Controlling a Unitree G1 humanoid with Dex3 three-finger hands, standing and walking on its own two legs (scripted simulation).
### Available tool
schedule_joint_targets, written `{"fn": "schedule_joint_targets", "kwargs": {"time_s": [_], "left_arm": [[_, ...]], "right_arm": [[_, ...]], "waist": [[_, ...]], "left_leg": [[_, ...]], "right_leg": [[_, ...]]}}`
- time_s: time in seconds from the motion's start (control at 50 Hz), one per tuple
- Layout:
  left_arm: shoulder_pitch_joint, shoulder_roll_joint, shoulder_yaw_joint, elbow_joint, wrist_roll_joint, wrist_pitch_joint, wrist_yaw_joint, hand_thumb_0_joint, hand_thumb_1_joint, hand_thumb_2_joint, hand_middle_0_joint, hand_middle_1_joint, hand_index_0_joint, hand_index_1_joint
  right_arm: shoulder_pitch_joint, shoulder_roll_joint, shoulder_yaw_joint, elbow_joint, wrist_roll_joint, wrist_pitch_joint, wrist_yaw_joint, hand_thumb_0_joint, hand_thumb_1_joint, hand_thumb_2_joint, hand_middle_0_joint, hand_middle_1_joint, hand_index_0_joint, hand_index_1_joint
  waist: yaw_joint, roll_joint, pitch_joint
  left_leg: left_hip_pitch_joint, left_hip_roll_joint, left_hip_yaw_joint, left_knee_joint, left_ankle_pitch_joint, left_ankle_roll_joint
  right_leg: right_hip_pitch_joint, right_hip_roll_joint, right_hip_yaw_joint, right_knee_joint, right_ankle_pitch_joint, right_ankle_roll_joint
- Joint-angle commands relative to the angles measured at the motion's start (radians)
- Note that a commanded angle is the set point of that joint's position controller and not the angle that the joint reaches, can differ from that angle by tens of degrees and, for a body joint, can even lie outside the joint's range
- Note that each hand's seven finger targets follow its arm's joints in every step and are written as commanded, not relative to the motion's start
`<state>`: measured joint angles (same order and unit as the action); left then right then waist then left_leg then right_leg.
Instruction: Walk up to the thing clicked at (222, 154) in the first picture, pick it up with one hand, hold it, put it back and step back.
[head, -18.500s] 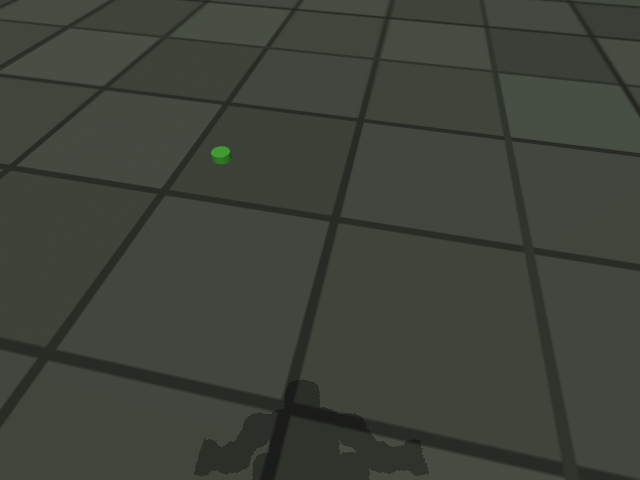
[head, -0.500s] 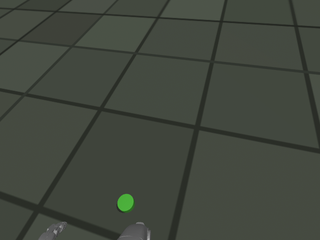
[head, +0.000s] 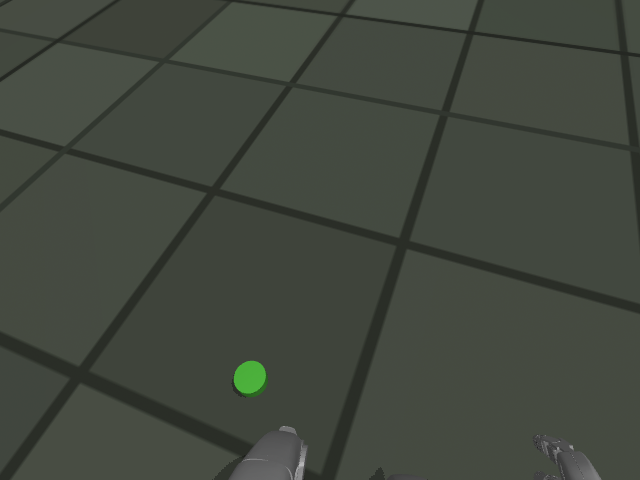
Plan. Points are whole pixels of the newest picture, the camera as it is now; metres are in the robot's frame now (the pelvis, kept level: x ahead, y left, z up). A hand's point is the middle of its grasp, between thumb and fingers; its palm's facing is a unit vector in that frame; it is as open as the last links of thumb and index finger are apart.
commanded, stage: walk up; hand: left
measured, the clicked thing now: (251, 378) +0.43 +0.28 -0.73
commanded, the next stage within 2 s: stand in 1.76 s
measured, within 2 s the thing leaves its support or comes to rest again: neither
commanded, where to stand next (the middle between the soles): +0.09 +0.03 m, yaw +3 degrees
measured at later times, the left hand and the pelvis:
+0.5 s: hand out of the picture +0.02 +0.29 -0.14, palm faces +0.07 -0.93 -0.37, open 7.4 cm; pelvis -0.02 +0.02 +0.01, yaw +5 degrees
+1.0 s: hand out of the picture +0.10 +0.29 -0.12, palm faces +0.06 -0.93 -0.35, open 7.4 cm; pelvis +0.00 +0.03 +0.02, yaw +4 degrees
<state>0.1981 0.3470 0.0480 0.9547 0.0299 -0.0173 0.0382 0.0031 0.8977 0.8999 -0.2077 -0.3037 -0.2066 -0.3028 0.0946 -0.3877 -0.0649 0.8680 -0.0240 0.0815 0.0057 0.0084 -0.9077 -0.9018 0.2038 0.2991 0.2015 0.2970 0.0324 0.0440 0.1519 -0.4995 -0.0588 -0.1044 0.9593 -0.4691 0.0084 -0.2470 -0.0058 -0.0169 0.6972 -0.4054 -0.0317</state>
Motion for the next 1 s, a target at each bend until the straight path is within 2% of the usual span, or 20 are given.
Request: {"fn": "schedule_joint_targets", "kwargs": {"time_s": [0.0,0.08,0.12,0.16,0.18,0.2,0.22,0.24,0.26,0.32,0.36,0.4,0.42,0.44,0.48,0.54,0.62,0.7,0.84,0.98], "left_arm": [[-0.094,0.278,0.076,-0.098,0.002,-0.048,0.026,0.0,0.9,0.9,-0.2,-0.3,-0.2,-0.3],[0.033,0.264,0.07,-0.086,0.018,-0.052,0.005,0.0,0.9,0.9,-0.2,-0.3,-0.2,-0.3],[0.024,0.28,0.074,-0.094,0.014,-0.04,-0.008,0.0,0.9,0.9,-0.2,-0.3,-0.2,-0.3],[0.01,0.284,0.066,-0.103,-0.003,-0.023,-0.02,0.0,0.9,0.9,-0.2,-0.3,-0.2,-0.3],[0.019,0.236,0.049,-0.106,-0.008,-0.018,-0.021,0.0,0.9,0.9,-0.2,-0.3,-0.2,-0.3],[0.046,0.178,0.032,-0.107,-0.017,-0.016,-0.022,0.0,0.9,0.9,-0.2,-0.3,-0.2,-0.3],[0.028,0.136,0.018,-0.116,-0.027,-0.013,-0.022,0.0,0.9,0.9,-0.2,-0.3,-0.2,-0.3],[-0.037,0.247,0.047,-0.097,-0.015,-0.012,-0.011,0.0,0.9,0.9,-0.2,-0.3,-0.2,-0.3],[-0.045,0.279,0.052,-0.089,-0.015,-0.016,-0.016,0.0,0.9,0.9,-0.2,-0.3,-0.2,-0.3],[0.068,0.218,0.038,-0.04,-0.028,-0.031,-0.028,0.0,0.9,0.9,-0.2,-0.3,-0.2,-0.3],[0.083,0.21,0.043,-0.001,-0.022,-0.037,-0.021,0.0,0.9,0.9,-0.2,-0.3,-0.2,-0.3],[0.065,0.241,0.047,0.004,-0.006,-0.041,-0.01,0.0,0.9,0.9,-0.2,-0.3,-0.2,-0.3],[0.028,0.284,0.046,-0.003,-0.002,-0.048,-0.008,0.0,0.9,0.9,-0.2,-0.3,-0.2,-0.3],[-0.041,0.325,0.046,-0.01,-0.001,-0.044,-0.014,0.0,0.9,0.9,-0.2,-0.3,-0.2,-0.3],[-0.136,0.268,0.03,-0.025,-0.005,-0.031,-0.023,0.0,0.9,0.9,-0.2,-0.3,-0.2,-0.3],[-0.096,0.216,0.02,0.018,-0.022,-0.034,-0.03,0.0,0.9,0.9,-0.2,-0.3,-0.2,-0.3],[-0.116,0.232,0.021,0.049,-0.021,-0.043,-0.031,0.0,0.9,0.9,-0.2,-0.3,-0.2,-0.3],[-0.122,0.21,0.011,0.074,-0.034,-0.039,-0.029,0.0,0.9,0.9,-0.2,-0.3,-0.2,-0.3],[-0.162,0.214,0.007,0.102,-0.031,-0.029,-0.027,0.0,0.9,0.9,-0.2,-0.3,-0.2,-0.3],[-0.197,0.21,0.004,0.119,-0.028,-0.021,-0.028,0.0,0.9,0.9,-0.2,-0.3,-0.2,-0.3]], "right_arm": [[0.066,-0.174,-0.052,-0.046,0.015,-0.038,0.003,0.0,-0.9,-0.9,0.2,0.3,0.2,0.3],[-0.005,-0.152,-0.029,-0.051,0.019,-0.063,0.008,0.0,-0.9,-0.9,0.2,0.3,0.2,0.3],[-0.009,-0.145,-0.027,-0.037,0.015,-0.079,0.011,0.0,-0.9,-0.9,0.2,0.3,0.2,0.3],[0.05,-0.145,-0.031,0.001,0.01,-0.097,0.005,0.0,-0.9,-0.9,0.2,0.3,0.2,0.3],[0.091,-0.171,-0.043,0.022,-0.002,-0.109,-0.003,0.0,-0.9,-0.9,0.2,0.3,0.2,0.3],[0.117,-0.219,-0.056,0.03,-0.014,-0.117,-0.009,0.0,-0.9,-0.9,0.2,0.3,0.2,0.3],[0.087,-0.282,-0.056,0.012,-0.015,-0.125,-0.011,0.0,-0.9,-0.9,0.2,0.3,0.2,0.3],[0.09,-0.355,-0.072,0.024,0.005,-0.12,-0.006,0.0,-0.9,-0.9,0.2,0.3,0.2,0.3],[0.055,-0.322,-0.064,0.024,0.003,-0.114,-0.006,0.0,-0.9,-0.9,0.2,0.3,0.2,0.3],[-0.037,-0.21,-0.014,0.004,0.007,-0.117,-0.006,0.0,-0.9,-0.9,0.2,0.3,0.2,0.3],[-0.059,-0.196,-0.005,0.018,0.021,-0.109,0.0,0.0,-0.9,-0.9,0.2,0.3,0.2,0.3],[-0.034,-0.151,0.012,0.021,0.035,-0.1,0.0,0.0,-0.9,-0.9,0.2,0.3,0.2,0.3],[-0.026,-0.131,0.015,0.027,0.036,-0.092,0.003,0.0,-0.9,-0.9,0.2,0.3,0.2,0.3],[0.003,-0.14,0.01,0.057,0.033,-0.086,-0.002,0.0,-0.9,-0.9,0.2,0.3,0.2,0.3],[0.055,-0.165,-0.003,0.103,0.019,-0.09,0.0,0.0,-0.9,-0.9,0.2,0.3,0.2,0.3],[-0.024,-0.185,0.004,0.109,0.019,-0.11,0.007,0.0,-0.9,-0.9,0.2,0.3,0.2,0.3],[-0.018,-0.166,0.02,0.14,0.019,-0.116,0.003,0.0,-0.9,-0.9,0.2,0.3,0.2,0.3],[-0.027,-0.186,0.02,0.168,0.021,-0.125,-0.005,0.0,-0.9,-0.9,0.2,0.3,0.2,0.3],[-0.033,-0.178,0.017,0.188,0.025,-0.117,-0.012,0.0,-0.9,-0.9,0.2,0.3,0.2,0.3],[-0.047,-0.175,0.018,0.201,0.02,-0.114,-0.011,0.0,-0.9,-0.9,0.2,0.3,0.2,0.3]], "waist": [[-0.065,-0.108,-0.079],[0.026,-0.233,-0.155],[0.024,-0.284,-0.158],[-0.017,-0.253,-0.166],[-0.038,-0.188,-0.201],[-0.047,-0.04,-0.243],[-0.042,0.133,-0.222],[-0.08,0.131,-0.169],[-0.064,0.078,-0.124],[0.002,0.116,-0.138],[0.016,0.099,-0.139],[0.009,0.021,-0.155],[-0.011,-0.055,-0.122],[-0.039,-0.103,-0.104],[-0.084,-0.088,-0.059],[-0.021,-0.032,-0.064],[-0.029,-0.057,-0.118],[-0.02,0.015,-0.214],[-0.028,-0.028,-0.242],[-0.032,-0.037,-0.206]], "left_leg": [[-0.044,-0.009,-0.054,0.145,0.038,-0.006],[0.017,0.044,0.052,-0.176,0.048,-0.019],[0.111,0.045,0.113,-0.33,0.019,-0.021],[0.308,0.019,0.154,-0.547,0.167,-0.01],[0.445,0.043,0.087,-0.576,0.234,0.01],[0.549,0.17,-0.116,-0.606,0.216,0.055],[0.527,0.373,-0.421,-0.668,0.153,0.15],[0.336,0.439,-0.473,-0.674,0.057,0.271],[0.265,0.402,-0.407,-0.657,0.062,0.275],[0.269,0.228,-0.099,-0.541,0.297,0.139],[0.162,0.185,-0.05,-0.469,0.323,0.082],[0.111,0.152,-0.022,-0.415,0.271,0.035],[0.08,0.084,0.002,-0.389,0.112,0.011],[0.211,0.061,0.044,-0.351,0.004,0.011],[0.342,0.089,0.016,-0.436,0.044,0.013],[0.208,0.175,-0.105,-0.597,0.079,0.05],[0.229,0.131,-0.027,-0.568,0.236,0.021],[0.298,0.167,-0.037,-0.588,0.445,0.024],[0.335,0.167,-0.007,-0.589,0.536,0.02],[0.334,0.168,-0.007,-0.625,0.506,0.016]], "right_leg": [[0.048,-0.239,0.172,-0.234,0.584,-0.149],[0.197,-0.192,0.145,-0.229,0.426,-0.124],[0.154,-0.205,0.135,-0.21,0.329,-0.136],[0.033,-0.195,0.109,-0.119,0.321,-0.11],[-0.051,-0.178,0.092,-0.022,0.346,-0.074],[-0.177,-0.119,0.049,0.112,0.236,-0.028],[-0.324,0.001,-0.029,0.163,-0.119,0.019],[-0.222,-0.06,0.052,0.21,-0.223,0.013],[-0.18,-0.07,0.068,0.206,-0.216,0.01],[-0.065,-0.049,0.018,-0.057,-0.005,0.008],[0.099,-0.014,-0.023,-0.232,0.181,0.018],[0.169,-0.083,0.1,-0.288,0.239,-0.015],[0.094,-0.181,0.262,-0.36,0.102,-0.05],[-0.072,-0.267,0.323,-0.416,-0.095,-0.111],[-0.214,-0.209,0.235,-0.396,-0.182,-0.069],[-0.033,-0.071,0.08,-0.3,0.033,-0.006],[0.069,-0.121,0.134,-0.345,0.159,-0.015],[0.154,-0.107,0.073,-0.303,0.354,0.0],[0.209,-0.124,0.057,-0.322,0.447,0.007],[0.197,-0.121,0.053,-0.348,0.405,0.016]]}}
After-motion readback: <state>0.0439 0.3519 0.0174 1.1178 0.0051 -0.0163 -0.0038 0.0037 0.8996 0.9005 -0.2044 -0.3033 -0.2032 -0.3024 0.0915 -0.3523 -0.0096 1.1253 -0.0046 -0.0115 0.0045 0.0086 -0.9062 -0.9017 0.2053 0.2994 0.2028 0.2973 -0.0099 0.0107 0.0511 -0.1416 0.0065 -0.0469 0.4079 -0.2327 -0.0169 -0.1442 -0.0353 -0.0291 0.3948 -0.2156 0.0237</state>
